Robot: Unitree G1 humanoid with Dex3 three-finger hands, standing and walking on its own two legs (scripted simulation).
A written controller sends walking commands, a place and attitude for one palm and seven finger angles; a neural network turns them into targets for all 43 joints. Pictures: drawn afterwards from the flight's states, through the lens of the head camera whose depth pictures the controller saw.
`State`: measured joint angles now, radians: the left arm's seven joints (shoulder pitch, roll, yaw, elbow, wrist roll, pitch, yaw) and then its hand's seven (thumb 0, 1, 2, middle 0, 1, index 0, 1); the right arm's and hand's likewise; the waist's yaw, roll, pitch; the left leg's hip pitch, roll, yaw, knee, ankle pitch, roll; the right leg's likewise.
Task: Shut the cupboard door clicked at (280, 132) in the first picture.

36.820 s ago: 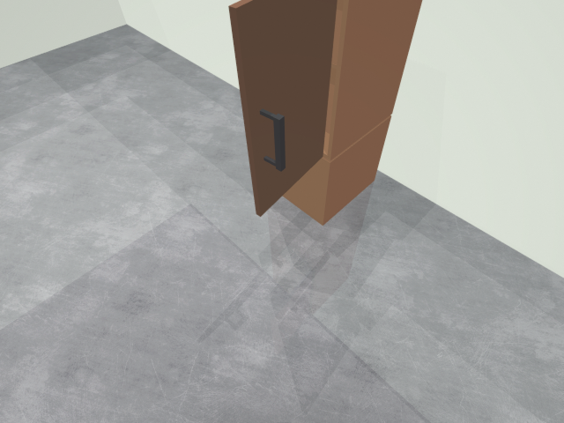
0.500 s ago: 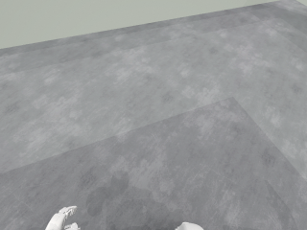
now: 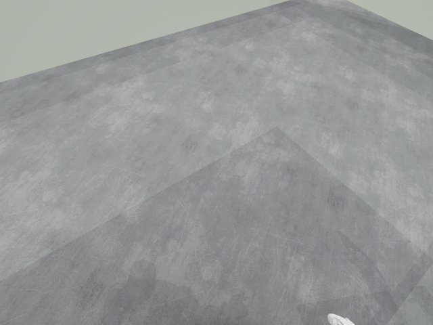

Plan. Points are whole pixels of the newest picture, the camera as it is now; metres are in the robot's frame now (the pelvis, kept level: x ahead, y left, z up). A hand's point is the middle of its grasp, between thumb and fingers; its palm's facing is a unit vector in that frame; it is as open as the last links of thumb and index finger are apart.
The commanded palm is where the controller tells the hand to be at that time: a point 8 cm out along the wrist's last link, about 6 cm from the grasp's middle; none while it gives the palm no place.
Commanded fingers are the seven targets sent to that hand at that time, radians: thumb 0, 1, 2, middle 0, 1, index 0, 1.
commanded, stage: turn to face it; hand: left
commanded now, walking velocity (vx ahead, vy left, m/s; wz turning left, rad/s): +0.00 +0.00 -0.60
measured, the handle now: out of the picture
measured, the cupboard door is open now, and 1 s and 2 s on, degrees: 69 69 69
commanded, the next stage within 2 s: take the last steps up to it in 1.92 s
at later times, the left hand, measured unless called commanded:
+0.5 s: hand (153, 300) +0.18 +0.14 -0.15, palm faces -0.32 -0.91 -0.27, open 7.4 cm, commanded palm none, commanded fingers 0.00 0.90 0.90 -0.20 -0.30 -0.20 -0.30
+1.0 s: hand (156, 289) +0.21 +0.14 -0.17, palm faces -0.53 -0.83 -0.19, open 7.4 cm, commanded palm none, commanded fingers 0.00 0.90 0.90 -0.20 -0.30 -0.20 -0.30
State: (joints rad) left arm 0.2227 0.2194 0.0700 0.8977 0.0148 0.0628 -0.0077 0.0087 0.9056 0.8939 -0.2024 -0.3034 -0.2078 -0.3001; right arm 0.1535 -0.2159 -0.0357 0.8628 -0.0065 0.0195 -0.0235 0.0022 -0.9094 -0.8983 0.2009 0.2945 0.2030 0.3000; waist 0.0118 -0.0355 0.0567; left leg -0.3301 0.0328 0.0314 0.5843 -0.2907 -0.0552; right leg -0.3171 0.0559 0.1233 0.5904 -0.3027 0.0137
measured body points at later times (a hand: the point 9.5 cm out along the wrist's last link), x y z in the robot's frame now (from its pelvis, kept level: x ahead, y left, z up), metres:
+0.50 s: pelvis -0.01 -0.02 -0.01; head +0.03 -0.05 +0.44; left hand +0.20 +0.19 -0.12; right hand -0.06 -0.29 -0.16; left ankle +0.00 +0.11 -0.70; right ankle -0.04 -0.13 -0.73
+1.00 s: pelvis +0.03 +0.01 +0.01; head +0.08 +0.01 +0.46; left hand +0.23 +0.18 -0.15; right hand -0.04 -0.25 -0.11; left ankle +0.08 +0.09 -0.73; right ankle -0.08 -0.09 -0.64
